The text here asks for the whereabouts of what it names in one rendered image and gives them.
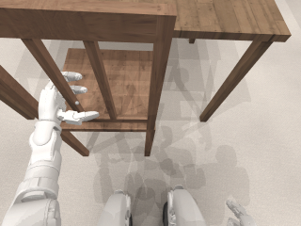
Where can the left robot upper arm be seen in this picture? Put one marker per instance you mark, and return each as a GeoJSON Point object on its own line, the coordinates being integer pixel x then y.
{"type": "Point", "coordinates": [45, 212]}

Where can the robot left forearm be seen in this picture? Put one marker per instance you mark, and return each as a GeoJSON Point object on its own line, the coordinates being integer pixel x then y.
{"type": "Point", "coordinates": [41, 176]}

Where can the right robot hand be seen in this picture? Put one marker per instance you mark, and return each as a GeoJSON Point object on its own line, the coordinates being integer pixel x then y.
{"type": "Point", "coordinates": [240, 212]}

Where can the robot right shin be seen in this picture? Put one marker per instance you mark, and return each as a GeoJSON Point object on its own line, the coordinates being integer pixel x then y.
{"type": "Point", "coordinates": [172, 219]}

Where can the robot right thigh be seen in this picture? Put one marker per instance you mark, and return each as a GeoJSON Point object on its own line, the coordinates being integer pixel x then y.
{"type": "Point", "coordinates": [181, 204]}

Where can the table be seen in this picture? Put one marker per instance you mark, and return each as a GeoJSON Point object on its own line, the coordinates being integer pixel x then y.
{"type": "Point", "coordinates": [259, 21]}

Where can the left robot hand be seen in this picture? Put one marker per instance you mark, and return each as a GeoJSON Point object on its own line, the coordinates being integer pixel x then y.
{"type": "Point", "coordinates": [51, 100]}

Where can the chair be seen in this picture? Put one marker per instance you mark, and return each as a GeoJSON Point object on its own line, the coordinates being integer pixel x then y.
{"type": "Point", "coordinates": [123, 86]}

